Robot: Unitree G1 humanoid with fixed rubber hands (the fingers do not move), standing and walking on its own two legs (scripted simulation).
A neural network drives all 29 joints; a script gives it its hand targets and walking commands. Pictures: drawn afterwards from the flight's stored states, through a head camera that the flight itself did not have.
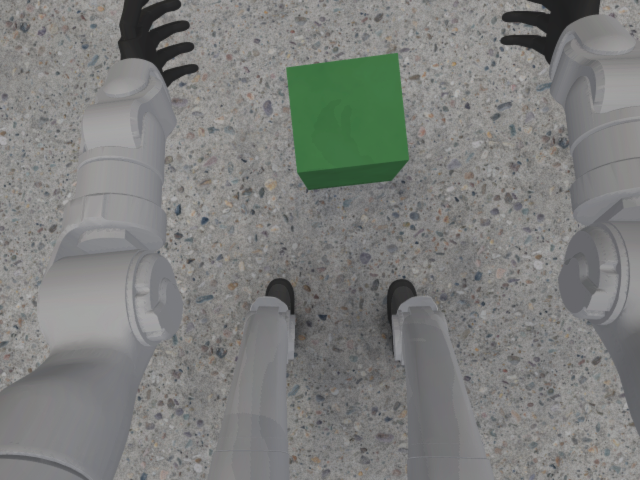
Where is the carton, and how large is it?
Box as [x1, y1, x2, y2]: [286, 53, 408, 189]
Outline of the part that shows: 397,53 286,67 297,172 308,189 391,180 408,160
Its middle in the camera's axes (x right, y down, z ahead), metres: +0.06 -0.24 +0.85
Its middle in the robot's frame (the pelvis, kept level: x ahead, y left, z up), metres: +0.59 +0.00 -0.53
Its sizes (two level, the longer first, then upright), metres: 0.210 0.200 0.250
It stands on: the floor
